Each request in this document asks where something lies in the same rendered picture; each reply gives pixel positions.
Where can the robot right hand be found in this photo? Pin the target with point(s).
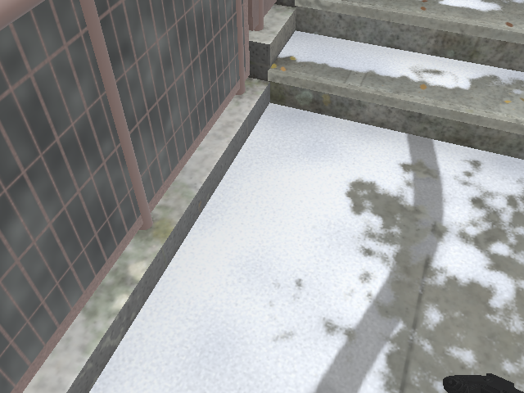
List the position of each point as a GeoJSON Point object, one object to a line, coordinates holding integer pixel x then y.
{"type": "Point", "coordinates": [478, 384]}

